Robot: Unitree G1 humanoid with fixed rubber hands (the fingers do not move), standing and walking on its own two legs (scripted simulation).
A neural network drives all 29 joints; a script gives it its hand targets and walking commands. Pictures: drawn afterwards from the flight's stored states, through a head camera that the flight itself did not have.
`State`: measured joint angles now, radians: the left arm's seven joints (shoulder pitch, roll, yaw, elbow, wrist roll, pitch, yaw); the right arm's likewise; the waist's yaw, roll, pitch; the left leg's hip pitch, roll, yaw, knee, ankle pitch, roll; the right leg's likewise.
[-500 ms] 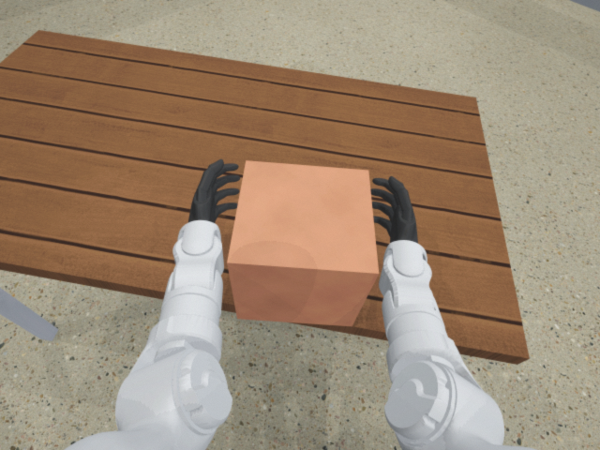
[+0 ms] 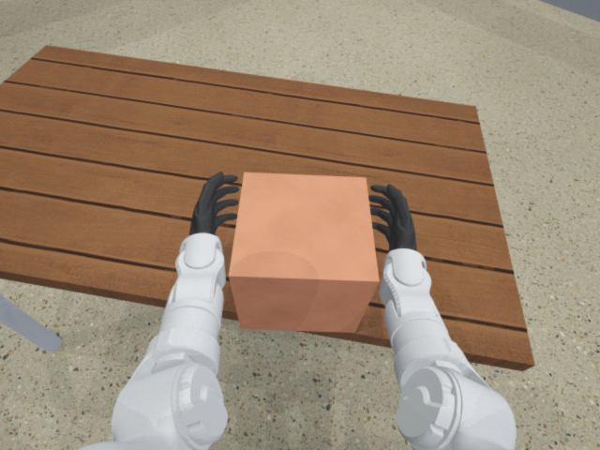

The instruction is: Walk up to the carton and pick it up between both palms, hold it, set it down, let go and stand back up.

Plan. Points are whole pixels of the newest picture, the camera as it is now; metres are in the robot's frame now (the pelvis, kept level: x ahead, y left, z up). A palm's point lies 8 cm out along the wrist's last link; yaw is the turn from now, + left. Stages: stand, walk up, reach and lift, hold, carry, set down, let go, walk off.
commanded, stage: reach and lift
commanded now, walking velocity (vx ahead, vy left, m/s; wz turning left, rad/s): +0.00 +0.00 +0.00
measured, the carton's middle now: (301, 255) +0.39 +0.04 -0.01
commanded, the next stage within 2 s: none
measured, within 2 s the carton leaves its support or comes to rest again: leaves its support in 0.24 s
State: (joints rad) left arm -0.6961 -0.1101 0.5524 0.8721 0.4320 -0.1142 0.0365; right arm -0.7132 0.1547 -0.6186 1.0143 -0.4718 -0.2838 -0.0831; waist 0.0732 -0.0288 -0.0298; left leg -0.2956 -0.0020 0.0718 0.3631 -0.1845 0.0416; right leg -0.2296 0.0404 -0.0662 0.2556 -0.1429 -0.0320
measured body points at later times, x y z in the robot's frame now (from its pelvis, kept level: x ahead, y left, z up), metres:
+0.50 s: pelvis -0.01 -0.01 +0.00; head +0.01 +0.02 +0.45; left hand +0.38 +0.17 +0.06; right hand +0.39 -0.11 +0.07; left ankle -0.01 +0.08 -0.75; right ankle -0.02 -0.10 -0.75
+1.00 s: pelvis -0.03 -0.01 +0.00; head -0.04 +0.02 +0.45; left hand +0.37 +0.15 +0.11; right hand +0.37 -0.12 +0.11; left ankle -0.01 +0.08 -0.75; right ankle -0.02 -0.10 -0.75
